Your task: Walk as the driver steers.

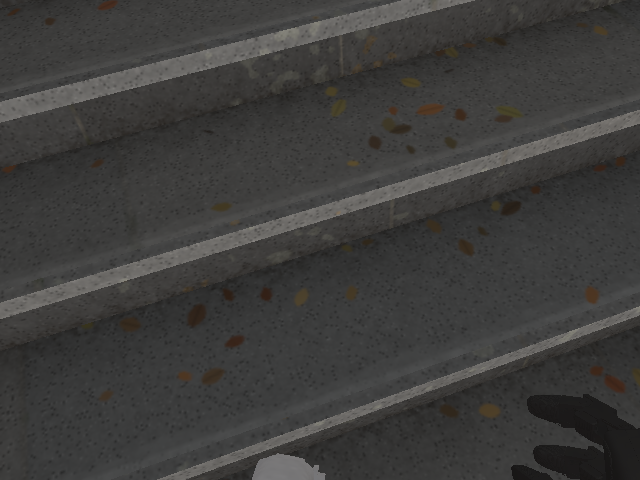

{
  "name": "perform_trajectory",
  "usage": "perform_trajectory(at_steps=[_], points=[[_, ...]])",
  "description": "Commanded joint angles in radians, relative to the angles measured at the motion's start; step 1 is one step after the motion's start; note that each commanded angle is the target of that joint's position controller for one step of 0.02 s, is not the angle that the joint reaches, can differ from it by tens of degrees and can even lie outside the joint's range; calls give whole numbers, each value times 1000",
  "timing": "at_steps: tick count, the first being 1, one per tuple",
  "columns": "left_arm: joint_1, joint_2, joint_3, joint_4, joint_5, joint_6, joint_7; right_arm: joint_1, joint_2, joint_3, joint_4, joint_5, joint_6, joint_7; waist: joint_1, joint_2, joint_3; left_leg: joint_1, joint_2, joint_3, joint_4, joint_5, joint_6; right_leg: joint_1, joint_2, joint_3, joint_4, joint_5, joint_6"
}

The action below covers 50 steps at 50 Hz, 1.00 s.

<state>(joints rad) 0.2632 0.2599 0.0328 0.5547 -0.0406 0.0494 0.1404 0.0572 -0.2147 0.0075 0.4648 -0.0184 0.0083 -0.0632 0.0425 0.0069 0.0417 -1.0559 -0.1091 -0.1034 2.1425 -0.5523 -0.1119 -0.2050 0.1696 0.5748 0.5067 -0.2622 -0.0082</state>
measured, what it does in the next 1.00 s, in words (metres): steps on the spot, turning left: left foot 0.16 m higher, then right foot 0.16 m lower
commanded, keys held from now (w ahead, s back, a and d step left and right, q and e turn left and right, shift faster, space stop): q+shift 0.74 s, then shift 0.14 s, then e+shift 0.12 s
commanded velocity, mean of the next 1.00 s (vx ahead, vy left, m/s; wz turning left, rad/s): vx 0.00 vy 0.00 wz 0.44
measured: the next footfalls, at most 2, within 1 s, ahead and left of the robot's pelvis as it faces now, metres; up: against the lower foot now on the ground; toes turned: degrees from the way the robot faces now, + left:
left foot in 0.14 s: +0.11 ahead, +0.23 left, +0.16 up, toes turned +7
right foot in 0.64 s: +0.05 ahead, -0.05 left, +0.00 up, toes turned +21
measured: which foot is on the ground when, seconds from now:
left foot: up 0.00-0.12, down 0.14-0.64, up 0.66-1.00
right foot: down 0.00-0.18, up 0.20-0.62, down 0.64-1.00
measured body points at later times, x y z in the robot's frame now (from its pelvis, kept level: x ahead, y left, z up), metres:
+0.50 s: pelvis +0.05 +0.10 +0.07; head +0.06 +0.12 +0.52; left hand +0.11 +0.36 -0.05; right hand +0.25 -0.11 -0.01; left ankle +0.07 +0.22 -0.59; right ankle +0.02 -0.02 -0.61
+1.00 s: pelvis +0.04 +0.07 +0.00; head +0.09 +0.08 +0.44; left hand -0.07 +0.31 -0.12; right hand +0.32 +0.02 -0.11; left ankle -0.05 +0.24 -0.56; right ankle +0.01 -0.06 -0.74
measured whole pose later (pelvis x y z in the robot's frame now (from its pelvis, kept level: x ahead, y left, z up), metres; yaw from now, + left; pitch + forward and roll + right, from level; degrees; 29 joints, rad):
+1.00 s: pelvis +0.04 +0.07 +0.00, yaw +30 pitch +3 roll +0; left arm 0.37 0.18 0.01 0.69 0.03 0.04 0.09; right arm 0.07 -0.17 0.00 0.60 -0.01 0.02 -0.02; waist 0.09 0.05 0.06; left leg -0.84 0.10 -0.10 1.58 -0.35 -0.14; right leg -0.08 -0.04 -0.15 0.36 -0.32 -0.02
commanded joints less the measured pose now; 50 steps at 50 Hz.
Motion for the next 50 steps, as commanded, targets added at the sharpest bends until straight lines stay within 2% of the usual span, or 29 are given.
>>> perform_trajectory(at_steps=[1,3,5,6,8,9,10,11,12,13,14,16,19,23,26,28,30,31,32,33,34,35,36,37,39,43,48,49,50], points=[[4,187,52,-55,-25,-7,18,-60,-27,-1,-144,3,-10,-26,12,-194,-134,-208,61,-69,121,-100,-7,277,-323,146,27,738,-157],[-35,171,39,-46,-66,18,4,-94,-29,11,-182,3,-1,-28,-17,-115,-140,-60,114,-7,-256,-61,-6,142,-254,59,21,596,-107],[-100,203,57,-50,-96,44,4,-45,13,15,-175,-2,-12,0,-80,-175,-173,397,168,43,-775,81,65,-110,-274,12,-125,633,-76],[-36,235,70,5,-103,46,-24,-24,-21,-11,-171,-6,-13,18,-96,-252,-192,586,107,179,-944,-50,93,-116,-259,-52,-178,738,-82],[27,147,50,79,-106,-5,-85,179,-82,-63,-67,-24,-31,41,-162,-128,-258,872,86,121,-1297,183,150,-18,-210,-135,30,878,-60],[48,67,50,74,-109,-6,-115,318,-229,-96,45,-45,-22,32,-159,493,-365,1036,248,-381,-1489,592,293,-221,-36,-200,397,358,49],[114,53,42,111,-47,-9,-134,267,-228,-99,48,-38,-11,16,-105,687,-417,940,404,-724,-1614,713,400,-224,63,-241,828,-332,125],[182,73,45,150,-40,-18,-153,199,-145,-73,13,-8,-10,15,-69,403,-372,847,384,-611,-1546,492,367,-264,15,-224,997,-367,150],[120,95,43,127,-19,-8,-153,123,-104,-68,5,7,-2,5,-31,279,-249,747,318,-463,-1467,365,357,-347,-38,-348,1049,-397,151],[140,125,55,120,19,14,-128,24,-73,-59,10,-1,-8,0,29,239,-97,629,316,-329,-1369,442,308,-410,-60,-450,1101,-432,159],[46,132,41,88,57,40,-106,-10,-68,-61,7,-16,-3,-20,-15,132,-8,336,279,-288,-1405,258,279,-296,-66,-526,1126,-231,139],[-18,54,8,20,70,42,-125,43,-79,-56,39,6,-9,-38,-20,-3,54,247,253,-267,-1393,92,290,-234,-76,-567,1120,-1,101],[-21,-9,-21,-34,42,6,-131,121,-62,-57,48,23,-8,-59,-29,97,-10,434,207,-263,-1367,145,299,-261,-95,-529,835,18,66],[66,45,3,7,52,14,-104,84,-106,-82,-14,34,10,-70,-11,183,-68,466,250,-480,-1364,320,312,-135,-97,-443,472,-139,59],[156,32,3,85,46,17,-116,-7,-100,-88,-84,47,15,-72,-8,103,-94,387,211,-480,-1340,345,253,-4,-134,-437,223,-40,21],[184,-9,2,144,44,17,-134,-40,-76,-78,-107,29,30,-95,-11,80,-96,378,169,-422,-1291,350,232,41,-134,-488,-37,148,-10],[136,-20,13,162,55,29,-153,52,-80,-87,-61,10,46,-86,-77,70,-98,403,79,-315,-1205,278,192,118,-113,-572,-320,346,-33],[92,-24,22,172,48,33,-161,84,-54,-76,-47,26,45,-73,-113,17,-48,451,30,-213,-1107,135,170,65,-132,-602,-465,452,-28],[42,-12,23,178,97,29,-165,130,-16,-72,-31,26,52,-66,-149,-93,-58,395,-53,-72,-773,24,134,110,-198,-591,-450,536,-46],[-78,7,19,137,110,22,-149,204,2,-78,9,24,60,-70,-161,-168,-50,210,-134,55,-318,-136,85,161,-285,-591,-236,881,-65],[-113,75,22,125,108,10,-144,256,22,-66,-8,27,48,-63,-196,-203,-49,56,-90,76,-143,-224,57,177,-431,-573,-39,1317,-125],[-67,131,34,107,98,-5,-133,213,2,-48,-22,37,26,-56,-143,-140,-99,-50,20,51,-152,-182,36,241,-550,-494,-34,1412,-175],[-38,178,43,97,62,-17,-97,157,-39,-49,-38,36,7,-32,-113,-150,-142,-171,177,-104,-25,-177,3,337,-736,-328,-55,1126,-233],[-18,160,37,66,74,-20,-67,164,-82,-56,-14,39,19,-14,-80,-25,-193,-226,186,-117,-49,-69,-39,441,-672,-332,-77,700,-245],[108,159,43,51,91,-14,-30,-91,-108,-63,-33,58,12,28,69,104,-105,-241,171,-29,-180,115,-73,454,-516,-447,-88,586,-252],[192,114,26,52,85,-32,-21,-95,-26,-40,-29,59,2,40,83,-81,-81,-207,150,-52,-134,120,-89,434,-525,-396,-152,647,-310],[104,-5,-8,77,69,-20,-56,-62,58,4,30,3,-16,46,20,-30,-72,66,206,-34,-607,199,-29,306,-419,-528,-184,649,-235],[67,-8,-7,84,66,-14,-59,-23,67,9,53,-24,-19,52,-12,-63,-89,228,249,65,-781,280,-17,216,-382,-559,-196,690,-214],[41,18,3,82,51,-8,-61,-46,60,4,50,-17,-25,54,-19,-123,-75,395,231,136,-969,257,-7,135,-340,-600,-213,757,-195]])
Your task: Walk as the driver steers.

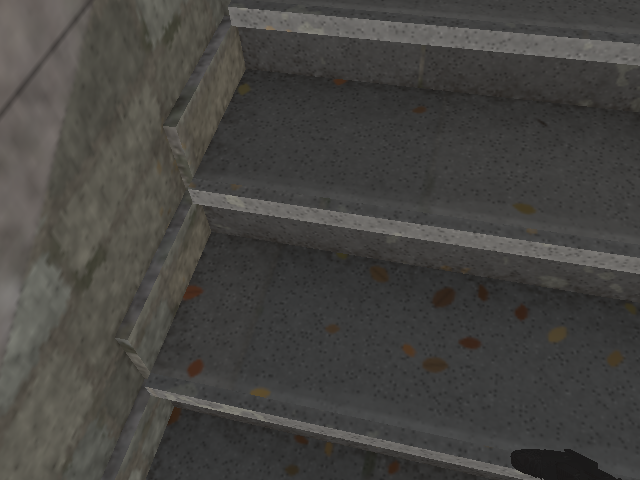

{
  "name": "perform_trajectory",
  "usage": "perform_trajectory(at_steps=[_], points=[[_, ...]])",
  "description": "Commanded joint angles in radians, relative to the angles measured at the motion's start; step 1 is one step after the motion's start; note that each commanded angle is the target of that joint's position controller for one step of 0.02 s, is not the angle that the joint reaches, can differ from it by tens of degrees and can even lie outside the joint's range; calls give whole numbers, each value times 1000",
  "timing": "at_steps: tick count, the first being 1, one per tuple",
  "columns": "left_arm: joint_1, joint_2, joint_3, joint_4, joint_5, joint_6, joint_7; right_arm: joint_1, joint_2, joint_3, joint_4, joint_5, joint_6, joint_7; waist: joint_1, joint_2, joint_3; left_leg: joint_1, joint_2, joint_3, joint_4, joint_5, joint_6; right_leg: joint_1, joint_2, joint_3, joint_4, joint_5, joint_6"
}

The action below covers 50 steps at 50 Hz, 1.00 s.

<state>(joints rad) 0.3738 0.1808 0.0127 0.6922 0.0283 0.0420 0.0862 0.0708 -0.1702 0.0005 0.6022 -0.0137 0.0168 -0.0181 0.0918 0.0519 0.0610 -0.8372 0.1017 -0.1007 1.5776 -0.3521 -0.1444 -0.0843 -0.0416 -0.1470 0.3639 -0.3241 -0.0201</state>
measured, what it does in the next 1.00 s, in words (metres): climbs, turning right: left foot, then right foot 0.16 m higher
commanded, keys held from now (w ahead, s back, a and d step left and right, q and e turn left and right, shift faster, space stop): w+e+shift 0.76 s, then w+q+shift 0.24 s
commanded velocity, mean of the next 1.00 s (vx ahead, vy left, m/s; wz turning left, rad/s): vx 0.76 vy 0.00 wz -0.60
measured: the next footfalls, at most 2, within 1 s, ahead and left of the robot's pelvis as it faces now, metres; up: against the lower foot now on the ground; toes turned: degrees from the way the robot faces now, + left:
left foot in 0.14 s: +0.00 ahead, +0.20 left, +0.00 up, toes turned -1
right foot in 0.48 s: +0.22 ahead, -0.11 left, +0.16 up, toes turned -18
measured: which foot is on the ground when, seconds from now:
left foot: up 0.00-0.12, down 0.14-0.48, up 0.50-0.88, down 0.90-1.00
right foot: down 0.00-0.12, up 0.14-0.46, down 0.48-0.90, up 0.92-1.00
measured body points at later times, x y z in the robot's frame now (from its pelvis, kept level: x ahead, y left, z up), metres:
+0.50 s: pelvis +0.15 -0.01 +0.03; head +0.16 -0.03 +0.48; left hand +0.43 +0.14 +0.00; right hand +0.05 -0.27 -0.12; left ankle -0.01 +0.19 -0.67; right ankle +0.18 -0.10 -0.59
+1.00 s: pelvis +0.46 -0.18 +0.24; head +0.42 -0.20 +0.69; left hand +0.73 -0.09 +0.17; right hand +0.34 -0.42 +0.10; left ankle +0.53 -0.11 -0.43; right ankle +0.30 -0.20 -0.25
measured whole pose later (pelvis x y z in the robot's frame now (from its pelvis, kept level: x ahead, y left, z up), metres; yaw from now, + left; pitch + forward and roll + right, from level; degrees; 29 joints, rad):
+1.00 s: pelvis +0.46 -0.18 +0.24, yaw -37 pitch +0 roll +5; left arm 0.22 0.23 0.01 0.72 0.02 -0.10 -0.07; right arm 0.35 -0.27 -0.05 0.81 -0.03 -0.09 -0.01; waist -0.06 -0.01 -0.06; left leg -0.49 -0.11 0.10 0.95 -0.48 0.10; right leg -0.58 0.15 0.17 1.86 -0.24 -0.13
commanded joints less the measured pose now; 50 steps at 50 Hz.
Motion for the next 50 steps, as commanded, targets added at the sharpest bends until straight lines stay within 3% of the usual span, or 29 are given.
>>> perform_trajectory(at_steps=[1,3,5,6,7,8,9,11,13,15,19,21,23,24,25,26,27,29,32,34,38,40,42,44,45,46,47,49,50], points=[[-28,147,40,-51,-30,7,-2,-57,-46,-8,-77,-8,-41,10,-61,-183,-101,257,-71,221,-496,-25,37,21,-88,110,-84,848,-185],[65,233,73,-29,-12,11,-9,-130,-110,-35,-106,8,-67,-3,-30,-261,-80,317,-146,227,-770,-122,59,151,-137,221,-38,934,-176],[-45,226,74,-63,-41,-7,-18,109,-178,-77,-26,22,-86,-2,-165,-310,-179,569,-109,133,-1336,143,144,224,-171,255,203,871,-118],[-99,161,55,-112,-40,-40,-40,232,-219,-94,50,-16,-85,-3,-162,-275,-248,848,-68,121,-1326,275,146,0,-120,229,364,625,-87],[-185,51,16,-174,-35,-69,-67,350,-233,-91,92,-40,-75,6,-209,-7,-234,1204,157,-72,-1196,841,201,-498,-18,220,730,-176,-46],[-101,-49,-2,-138,-57,-113,-91,374,-228,-78,96,-143,-73,1,-166,175,-251,1275,332,-123,-888,1627,312,-866,79,350,1268,-402,-16],[3,58,19,-122,-85,-121,-86,474,-291,-113,106,-124,-75,17,-223,145,-453,1267,530,-272,-1051,1246,526,-935,108,425,1590,-368,24],[-276,14,-13,-243,-112,-86,-70,310,-180,-89,145,-28,-78,15,-184,212,-121,1099,408,-240,-1333,51,427,-1348,-21,294,1791,-247,57],[-345,-46,-35,-264,-105,-75,-77,261,-34,-42,211,-23,-99,9,-129,165,77,902,292,-73,-1367,65,310,-1404,-30,273,1937,-204,44],[-302,-83,-55,-286,-107,-66,-91,278,-8,-36,288,-29,-108,1,-45,129,117,764,264,90,-1408,148,243,-1372,-48,301,1914,-175,-5],[-337,-1,-54,-364,-62,-42,-106,96,-195,-62,284,-22,-111,-28,71,63,69,207,104,396,-1678,420,276,-596,-31,-3,1190,-27,-20],[-214,153,34,-347,-62,-35,-111,150,-410,-101,297,9,-136,-31,170,186,-146,474,177,403,-1436,1829,307,-289,108,-85,1194,-244,-68],[75,244,95,-268,-46,-1,-94,50,-553,-154,211,44,-118,-15,308,188,-336,743,229,325,-1014,2149,355,-124,167,-43,908,-325,-98],[113,288,122,-242,-60,14,-107,67,-509,-161,169,85,-114,-27,312,139,-334,725,216,264,-713,1859,384,-24,199,109,536,-319,-146],[73,287,114,-171,-79,-1,-118,69,-291,-126,129,80,-127,-14,166,-157,-202,363,11,177,-252,566,332,36,110,606,240,-306,-274],[-50,279,79,-194,-9,-42,-101,37,-194,-100,35,19,-159,12,15,-518,-243,76,-213,-70,299,132,302,-21,-80,1243,-106,-487,-404],[-26,139,30,-165,-11,-70,-107,-20,-120,-81,-37,-13,-193,40,-7,-351,-186,-46,-180,-149,555,151,319,-52,-108,1233,-120,-532,-317],[107,56,11,-53,-55,-82,-124,-52,84,24,-129,-41,-191,46,-86,-145,-11,-229,-142,-54,699,90,324,-188,-25,859,-13,-186,-203],[45,48,3,-44,-44,-82,-127,66,26,52,-106,-24,-149,62,-151,-50,3,-373,-108,3,772,83,275,-218,14,693,-8,-92,-202],[19,19,-27,20,-48,-98,-136,-60,64,79,-176,-19,-137,57,-181,-63,92,-468,-112,72,857,-37,246,-340,27,641,-46,-83,-202],[118,89,10,86,-84,-89,-90,-345,59,121,-331,-56,-149,20,-99,-103,110,-56,-93,295,112,38,199,-671,70,592,-321,117,-223],[45,161,25,82,-75,-110,-78,-223,-7,74,-303,-50,-154,-10,-183,-180,-134,362,-122,373,-84,75,190,-558,1,473,-254,946,-223],[41,297,63,119,-41,-99,-58,69,-130,5,-195,7,-150,-14,-294,-294,-408,458,-167,326,-280,-41,187,-27,-90,434,39,1730,-185],[-64,269,67,86,12,-117,-55,279,-240,-44,-95,50,-131,-7,-357,-300,-396,649,-172,160,-714,-93,249,48,-110,408,410,1990,-189],[-245,165,44,18,59,-147,-66,554,-280,-51,59,12,-121,11,-442,5,-385,906,-153,-72,-862,-29,313,-217,12,443,875,1272,-193],[-108,-87,-17,-5,27,-157,-120,519,-166,-12,147,-45,-109,18,-208,622,-341,942,72,-716,-1124,172,535,-588,277,436,1351,52,-102],[-33,-63,-29,-33,7,-183,-179,385,31,13,149,-36,-105,10,-141,342,-249,839,147,-1002,-1275,-268,591,-788,216,462,1664,53,-113],[-287,-85,-66,-178,-12,-205,-199,383,31,2,214,-13,-117,20,-121,-70,34,583,147,-775,-1259,-349,530,-1016,140,365,1892,-33,-106],[-291,-108,-74,-196,-12,-188,-185,347,75,19,257,-5,-129,26,-38,-142,80,483,111,-628,-1230,-315,474,-1048,91,357,1878,-36,-111]])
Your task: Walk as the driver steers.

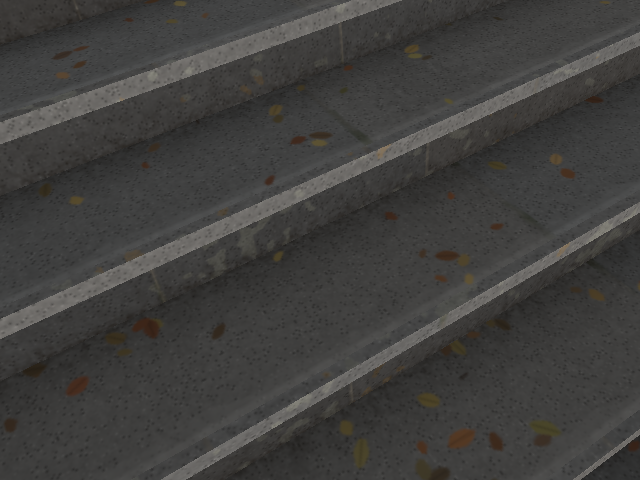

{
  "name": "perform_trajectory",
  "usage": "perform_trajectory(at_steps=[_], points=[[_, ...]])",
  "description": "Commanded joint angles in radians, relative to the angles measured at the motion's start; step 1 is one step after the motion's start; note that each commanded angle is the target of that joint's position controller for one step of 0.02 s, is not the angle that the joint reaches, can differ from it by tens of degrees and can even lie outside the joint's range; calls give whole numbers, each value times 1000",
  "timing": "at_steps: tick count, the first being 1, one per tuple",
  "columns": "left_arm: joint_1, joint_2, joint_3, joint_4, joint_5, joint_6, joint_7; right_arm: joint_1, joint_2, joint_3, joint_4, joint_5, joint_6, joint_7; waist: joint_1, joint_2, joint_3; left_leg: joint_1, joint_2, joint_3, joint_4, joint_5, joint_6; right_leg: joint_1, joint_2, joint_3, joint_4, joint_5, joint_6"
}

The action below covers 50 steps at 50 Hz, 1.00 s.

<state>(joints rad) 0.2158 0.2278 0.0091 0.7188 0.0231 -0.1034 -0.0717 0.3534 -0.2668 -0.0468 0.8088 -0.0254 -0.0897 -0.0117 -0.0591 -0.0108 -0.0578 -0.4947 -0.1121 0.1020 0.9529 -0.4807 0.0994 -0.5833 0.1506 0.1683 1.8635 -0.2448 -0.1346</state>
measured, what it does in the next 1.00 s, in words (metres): climbs, turning left: right foot 0.15 m higher, then left foot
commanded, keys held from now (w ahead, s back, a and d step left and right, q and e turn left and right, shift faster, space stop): w+q+shift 0.86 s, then w+e+shift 0.14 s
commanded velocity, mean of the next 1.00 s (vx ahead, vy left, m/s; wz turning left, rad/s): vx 1.00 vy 0.00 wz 0.75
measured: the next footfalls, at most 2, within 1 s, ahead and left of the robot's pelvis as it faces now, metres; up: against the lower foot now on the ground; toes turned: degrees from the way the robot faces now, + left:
right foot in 0.20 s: +0.34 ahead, -0.19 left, +0.15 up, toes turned +8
left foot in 0.60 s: +0.41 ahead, +0.09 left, +0.15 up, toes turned +34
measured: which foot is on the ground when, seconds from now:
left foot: down 0.00-0.26, up 0.28-0.58, down 0.60-0.86, up 0.88-1.00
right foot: up 0.00-0.18, down 0.20-0.54, up 0.56-0.86, down 0.88-1.00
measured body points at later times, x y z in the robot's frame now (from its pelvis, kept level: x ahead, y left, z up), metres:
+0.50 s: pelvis +0.36 +0.00 +0.19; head +0.33 +0.02 +0.64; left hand +0.23 +0.24 +0.04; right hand +0.72 -0.09 +0.24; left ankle +0.36 +0.09 -0.35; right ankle +0.31 -0.20 -0.52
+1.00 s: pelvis +0.66 +0.22 +0.34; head +0.66 +0.22 +0.79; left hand +0.50 +0.44 +0.22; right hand +0.99 +0.23 +0.28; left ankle +0.49 +0.23 -0.09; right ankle +0.71 +0.09 -0.36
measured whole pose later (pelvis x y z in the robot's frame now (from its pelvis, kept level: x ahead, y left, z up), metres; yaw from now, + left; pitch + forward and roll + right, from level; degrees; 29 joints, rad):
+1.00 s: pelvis +0.66 +0.22 +0.34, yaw +51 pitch +3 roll -1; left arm 0.33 0.24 0.04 0.78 0.01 -0.09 0.02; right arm 0.09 -0.27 -0.04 0.65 -0.01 -0.08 0.07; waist 0.04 0.02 -0.07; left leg -0.73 -0.18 -0.15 2.10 -0.43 0.14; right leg -0.33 -0.02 -0.05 0.83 -0.54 0.01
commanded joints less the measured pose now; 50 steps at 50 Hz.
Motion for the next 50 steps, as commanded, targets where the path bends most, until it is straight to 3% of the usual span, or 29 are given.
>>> perform_trajectory(at_steps=[1,5,9,11,12,13,14,15,16,17,20,25,27,28,29,30,31,33,34,37,39,41,42,43,44,45,46,48,50], points=[[-101,-174,-90,-236,0,-29,-18,31,157,68,59,16,-14,22,165,-93,195,25,264,-685,-602,-126,183,-509,-140,7,358,-73,14],[-274,-140,-132,-398,13,-15,9,-19,60,74,52,61,-5,13,177,-89,261,-192,182,-479,-730,-3,147,-522,-268,-130,76,-46,95],[-382,-155,-170,-458,34,-37,48,120,-52,38,70,68,21,-27,104,-56,-8,-134,172,-386,-792,442,172,26,-260,-326,-539,67,155],[-306,-35,-104,-460,-37,-34,84,212,-145,17,74,59,31,-15,137,144,-145,135,184,-419,-660,1059,127,307,-164,-348,-868,-307,201],[-90,30,-54,-442,-27,-63,86,200,-136,14,104,74,18,-13,281,139,-244,39,169,-414,-257,1497,37,640,-244,-104,-951,-310,95],[298,150,13,-310,-45,-44,81,59,-154,0,40,62,-1,-1,430,102,-536,-39,121,-348,66,1342,-37,980,-352,156,-1157,-339,27],[404,255,56,-170,-62,-32,88,-6,54,42,-52,21,-23,15,350,-442,-633,-353,21,-324,504,300,-37,1184,-618,572,-1253,-286,-56],[321,192,41,-154,-43,-17,108,-75,63,31,-96,11,-36,23,281,-311,-507,-416,67,-321,842,75,-30,1001,-661,584,-1357,53,-38],[312,59,7,-59,-31,-3,118,-455,60,28,-273,5,-13,17,324,-148,-147,-565,74,-213,962,-31,-17,746,-556,257,-1317,302,33],[182,-51,-25,-19,32,-12,104,-373,144,55,-352,46,20,33,153,-159,-70,-663,105,-192,1084,-87,-6,674,-614,212,-1351,290,7],[20,-198,-46,80,13,-6,98,-193,189,88,-421,70,90,106,-64,-24,64,-513,248,-244,1028,-173,23,325,-558,-13,-1451,-32,122],[-281,112,22,-26,36,-6,110,47,-70,2,-343,30,145,36,-255,33,50,130,117,25,543,205,-6,31,-321,-454,-1560,616,149],[-305,295,65,-66,-11,-6,127,223,-151,-49,-306,-3,135,20,-328,-87,-60,391,100,13,106,187,67,182,-371,-396,-1158,1155,97],[-381,254,55,-128,-26,0,115,396,-202,-86,-228,-3,105,22,-403,28,-92,555,117,-18,-324,515,148,178,-282,-397,-700,937,131],[-387,111,15,-160,-24,6,95,420,-152,-77,-126,-1,82,24,-359,268,47,576,173,-75,-786,795,222,31,-167,-400,-184,55,149],[-350,-47,-29,-183,-28,-8,84,294,-48,-23,-29,-26,79,50,-176,353,244,481,174,-59,-745,697,177,-229,-164,-348,183,-341,71],[-176,-147,-56,-261,-11,-45,66,194,-51,15,-58,-43,52,84,82,375,189,544,186,-235,-276,1304,103,-464,-142,-237,433,-312,43],[-188,-85,-77,-328,40,-104,44,260,-151,-33,-49,10,63,74,16,109,-42,776,214,-490,-347,1121,144,-804,-125,-239,500,-267,105],[-221,-97,-94,-370,26,-111,39,239,-168,-32,-50,19,76,51,19,96,-117,777,296,-730,-521,613,202,-864,-128,-200,537,-328,126],[-406,-157,-155,-518,17,-66,20,40,-64,14,-38,50,46,11,139,-13,195,269,303,-685,-761,98,153,-864,-254,-155,199,-387,153],[-544,-119,-176,-618,51,-51,55,-116,-101,13,-56,65,52,-34,173,-97,195,-302,215,-535,-1040,310,145,-208,-245,-304,-339,-342,166],[-229,66,-61,-525,64,-56,119,-76,-201,-22,-44,89,-16,-21,318,-19,-171,-138,198,-432,-702,1874,113,477,-115,-338,-481,-229,131],[68,171,0,-457,25,-49,148,-113,-357,-72,-43,58,-16,-5,476,132,-329,81,225,-474,-398,2167,91,597,-119,-205,-744,-269,103],[268,289,53,-355,33,-43,164,-124,-285,-76,-76,34,-14,-3,465,-155,-529,75,114,-446,99,2180,35,827,-320,245,-985,-426,-21],[396,367,48,-213,-26,-43,124,-263,-122,-21,-134,-57,-35,18,393,-461,-404,92,3,-384,456,584,35,845,-394,343,-1258,366,-47],[449,276,33,-113,0,-31,113,-295,20,-9,-198,-47,-57,50,323,-651,-277,-339,-182,-445,983,242,30,864,-498,804,-1552,588,-123],[355,104,12,-82,-21,-7,100,-231,83,16,-209,-4,-58,87,230,-365,-91,-518,-134,-385,1168,112,30,810,-543,756,-1499,548,-169],[338,-123,-16,87,-27,9,75,-396,234,91,-336,15,-25,113,137,-71,170,-809,-71,-290,1377,-132,37,676,-398,329,-1446,173,-92],[256,-230,-43,168,-8,24,63,-406,312,151,-388,19,-23,112,24,5,206,-802,4,-255,1287,-109,53,476,-308,81,-1489,146,-1]])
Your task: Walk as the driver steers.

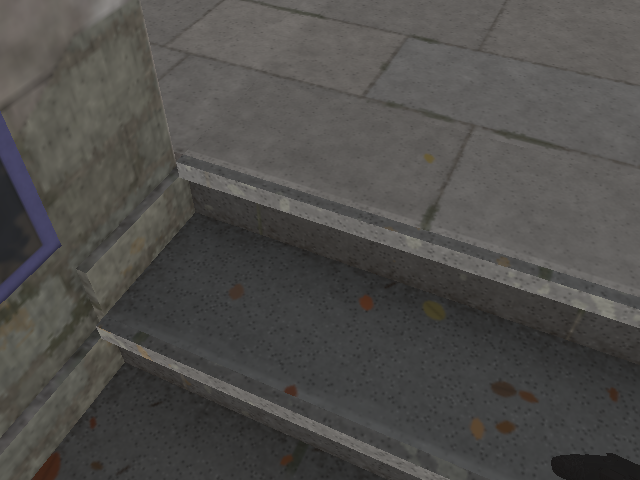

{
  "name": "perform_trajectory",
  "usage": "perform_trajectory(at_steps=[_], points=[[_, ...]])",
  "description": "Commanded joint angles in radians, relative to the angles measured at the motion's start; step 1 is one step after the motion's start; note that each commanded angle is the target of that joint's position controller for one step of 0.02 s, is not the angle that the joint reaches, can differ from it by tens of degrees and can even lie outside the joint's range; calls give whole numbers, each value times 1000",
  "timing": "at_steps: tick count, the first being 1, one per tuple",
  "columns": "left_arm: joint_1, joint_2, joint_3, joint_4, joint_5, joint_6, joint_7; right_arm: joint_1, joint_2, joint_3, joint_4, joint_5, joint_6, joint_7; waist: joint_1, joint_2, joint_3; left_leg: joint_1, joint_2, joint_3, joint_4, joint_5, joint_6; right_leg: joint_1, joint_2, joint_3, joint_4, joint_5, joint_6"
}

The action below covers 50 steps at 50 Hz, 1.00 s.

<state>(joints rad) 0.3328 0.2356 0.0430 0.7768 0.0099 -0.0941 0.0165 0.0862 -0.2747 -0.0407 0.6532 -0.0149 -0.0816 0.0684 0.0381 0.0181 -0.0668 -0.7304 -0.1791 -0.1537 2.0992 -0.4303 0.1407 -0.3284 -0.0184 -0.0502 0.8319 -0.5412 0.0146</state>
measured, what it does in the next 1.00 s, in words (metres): climbs, turning right: left foot 0.15 m higher, then right foot 0.16 m higher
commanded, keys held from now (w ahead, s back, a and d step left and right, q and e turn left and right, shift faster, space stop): w+e+shift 0.20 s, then e+shift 0.62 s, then w+e+shift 0.10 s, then w+q+shift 0.08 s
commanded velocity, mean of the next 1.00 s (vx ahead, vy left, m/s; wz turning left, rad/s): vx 0.49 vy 0.00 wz -0.71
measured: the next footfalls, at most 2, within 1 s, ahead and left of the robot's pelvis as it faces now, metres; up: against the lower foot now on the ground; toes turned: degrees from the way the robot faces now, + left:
left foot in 0.16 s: +0.30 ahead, +0.10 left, +0.15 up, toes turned -2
right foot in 0.56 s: +0.56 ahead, -0.17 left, +0.31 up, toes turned -24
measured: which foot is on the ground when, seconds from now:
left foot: up 0.00-0.14, down 0.16-0.56, up 0.58-1.00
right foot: down 0.00-0.18, up 0.20-0.54, down 0.56-1.00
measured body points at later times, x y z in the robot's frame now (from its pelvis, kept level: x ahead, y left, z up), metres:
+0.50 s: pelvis +0.35 -0.02 +0.20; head +0.39 -0.03 +0.65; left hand +0.68 +0.04 +0.18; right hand +0.22 -0.26 +0.06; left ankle +0.26 +0.10 -0.54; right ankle +0.50 -0.18 -0.32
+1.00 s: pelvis +0.58 -0.07 +0.35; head +0.56 -0.11 +0.80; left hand +0.82 +0.06 +0.26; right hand +0.60 -0.35 +0.27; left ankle +0.71 +0.01 -0.03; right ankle +0.53 -0.15 -0.38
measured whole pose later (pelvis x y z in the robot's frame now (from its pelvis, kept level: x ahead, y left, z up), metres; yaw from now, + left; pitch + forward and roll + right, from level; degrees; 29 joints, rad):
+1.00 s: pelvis +0.58 -0.07 +0.35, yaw -48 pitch +2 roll +4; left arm 0.37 0.19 0.01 0.70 -0.02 -0.01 0.06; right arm 0.11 -0.14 0.05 0.51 0.00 -0.05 -0.04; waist 0.05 0.05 0.00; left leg -1.18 -0.05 -0.04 2.24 -0.38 -0.04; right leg -0.30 0.16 0.39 0.57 -0.26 -0.07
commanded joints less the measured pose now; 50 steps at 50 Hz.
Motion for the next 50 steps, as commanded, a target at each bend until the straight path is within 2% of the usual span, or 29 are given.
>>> perform_trajectory(at_steps=[1,3,5,6,7,8,9,10,11,13,14,16,19,21,23,24,26,27,28,29,30,31,33,35,38,41,43,46,50], points=[[35,-239,-88,109,4,20,-23,-180,310,170,-281,10,-35,39,-134,-14,272,-489,129,65,-82,-137,2,20,-88,183,-546,508,-123],[-44,-156,-93,139,-2,12,2,-275,314,205,-382,-41,-31,42,-209,-20,216,-191,180,295,-244,-45,-82,-311,-50,133,-683,760,-154],[-77,71,-39,83,-41,-10,23,-175,199,205,-407,-82,-39,14,-271,61,29,283,251,274,-681,155,-92,-402,-36,99,-738,929,-154],[158,180,-6,128,-87,-37,28,-202,135,178,-431,-56,-41,-19,-222,19,-160,651,164,327,-868,-1,-107,-349,-81,204,-751,1291,-191],[211,251,11,143,-74,-50,24,-133,28,116,-394,-24,-33,-57,-256,-12,-226,724,101,361,-993,-104,-117,-154,-114,242,-627,1644,-197],[109,338,28,133,-12,-60,6,47,-51,57,-331,-27,-17,-83,-379,-120,-328,846,130,205,-1000,-26,-66,-77,-179,255,-358,2112,-201],[40,332,55,68,-6,-68,0,331,-194,-12,-246,-43,-2,-92,-435,-28,-451,1013,340,-293,-1249,-67,52,-177,-115,325,62,1724,-166],[51,117,21,23,0,-86,-29,441,-253,-31,-137,-36,-7,-82,-321,464,-584,1123,567,-783,-1626,-75,136,-356,90,358,585,549,-180],[17,96,38,7,-23,-80,-56,330,-142,1,-126,-26,-11,-81,-265,289,-418,943,625,-826,-1734,8,173,-488,110,368,1001,414,-134],[-142,-34,1,-123,-31,-24,-52,208,37,40,3,24,-10,-65,-125,51,13,658,569,-342,-1669,365,96,-764,67,220,1292,288,-114],[-82,-93,-19,-112,-21,-4,-55,164,155,54,73,15,-7,-56,-37,-16,82,543,517,-150,-1638,489,11,-772,37,228,1351,307,-128],[-7,-158,-56,-112,-48,28,-69,111,240,58,140,1,4,-43,61,-21,113,472,461,100,-1682,507,-87,-812,8,225,1345,324,-136],[-161,-191,-98,-215,-40,56,-50,56,155,50,205,-54,28,-69,99,35,186,320,423,368,-1803,604,-112,-835,1,70,1165,365,-110],[-250,-196,-114,-279,-12,69,-26,100,123,61,245,-47,56,-99,99,28,171,335,409,414,-1811,790,-117,-884,11,26,1143,379,-102],[-231,-156,-120,-327,-11,74,-30,34,-92,8,202,-13,74,-138,169,112,104,250,358,532,-1853,852,-117,-573,-24,-78,673,282,-61],[-324,-102,-103,-352,-1,69,-41,153,-156,-8,208,2,63,-147,98,85,22,278,351,484,-1832,995,-84,-354,25,-141,524,265,-65],[-129,26,-33,-289,3,78,-38,102,-365,-59,157,15,54,-141,199,211,-219,564,458,417,-1623,1833,-20,-129,104,-175,527,191,-110],[61,146,14,-220,20,87,-39,55,-335,-56,120,29,47,-135,248,190,-314,614,456,379,-1402,1946,-17,51,121,-106,378,212,-164],[144,213,53,-187,17,105,-30,50,-292,-45,84,50,21,-118,270,110,-307,495,414,316,-1155,1528,-64,233,109,71,43,300,-212],[-2,322,79,-197,24,129,-9,105,-99,-2,41,-5,-11,-94,86,-380,-176,136,95,263,-634,129,-169,314,-35,556,-231,792,-378],[-132,257,45,-298,76,127,1,243,-88,-2,34,-8,-45,-43,11,-343,-433,58,57,-100,-284,96,-148,340,-208,1059,-469,365,-468],[-155,177,26,-328,51,110,4,146,-124,-21,-5,10,-37,-32,27,-168,-341,4,61,-97,-168,140,-124,210,-187,1091,-495,47,-405],[-123,87,13,-242,-27,65,-9,58,-14,6,-64,-23,1,-56,-30,65,-27,-182,106,-32,-196,155,-128,-7,-85,850,-418,7,-285],[-133,66,13,-205,-26,66,2,62,28,32,-115,-24,23,-61,-74,-19,35,-229,103,-4,-10,143,-115,-61,-1,711,-416,150,-250],[-104,39,-6,-175,-34,84,3,44,93,74,-155,-28,8,-74,-94,41,17,-282,124,38,-42,134,-129,-81,70,524,-386,405,-196],[-143,81,7,-180,-8,92,23,-11,51,47,-196,-31,22,-103,-96,-49,7,-159,109,148,-181,206,-160,-181,96,481,-378,635,-212],[-93,74,-3,-169,-2,112,38,-14,83,60,-208,-20,36,-96,-70,-128,-103,-281,100,124,-30,228,-180,-8,57,590,-380,386,-267],[110,106,15,-134,-26,84,46,-105,134,84,-262,15,32,-99,41,-177,33,-729,128,29,175,76,-189,336,-57,833,-473,-41,-303],[152,75,-6,-50,-43,73,42,-23,113,84,-238,19,6,-118,19,-230,58,-835,207,65,141,-3,-177,394,-105,699,-442,-85,-229]])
